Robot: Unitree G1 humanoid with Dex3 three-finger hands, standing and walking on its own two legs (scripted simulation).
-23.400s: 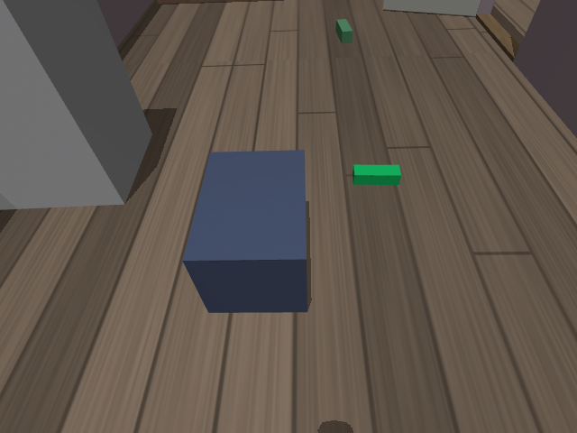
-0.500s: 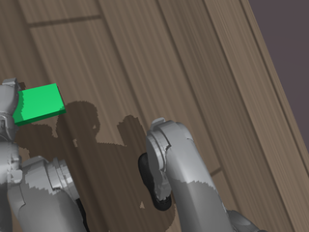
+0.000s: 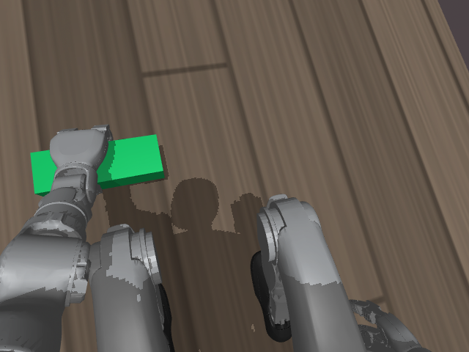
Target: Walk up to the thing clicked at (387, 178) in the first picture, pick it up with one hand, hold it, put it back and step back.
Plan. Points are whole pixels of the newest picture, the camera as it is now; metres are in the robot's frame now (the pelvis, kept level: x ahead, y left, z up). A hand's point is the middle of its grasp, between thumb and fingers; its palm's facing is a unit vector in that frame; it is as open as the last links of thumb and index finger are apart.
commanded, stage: settle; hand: left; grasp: from above
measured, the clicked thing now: (103, 166) +0.45 +0.22 -0.22
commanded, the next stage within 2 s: lift in 0.14 s
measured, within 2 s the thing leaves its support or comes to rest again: neither
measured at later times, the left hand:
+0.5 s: hand (70, 167) +0.43 +0.25 -0.13, palm faces -0.49 -0.03 -0.87, open 10.9 cm
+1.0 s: hand (4, 191) +0.37 +0.26 +0.02, palm faces -0.47 -0.07 -0.88, open 10.9 cm
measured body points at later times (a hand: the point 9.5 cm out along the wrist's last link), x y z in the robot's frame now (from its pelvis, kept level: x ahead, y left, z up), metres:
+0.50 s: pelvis -0.01 +0.00 +0.03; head +0.21 +0.05 +0.42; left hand +0.45 +0.24 -0.08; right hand +0.05 -0.28 -0.09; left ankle +0.07 +0.14 -0.30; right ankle +0.10 -0.13 -0.30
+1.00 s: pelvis -0.01 +0.00 +0.14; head +0.17 +0.04 +0.55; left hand +0.39 +0.26 +0.07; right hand +0.13 -0.27 +0.02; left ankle +0.07 +0.14 -0.30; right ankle +0.10 -0.13 -0.30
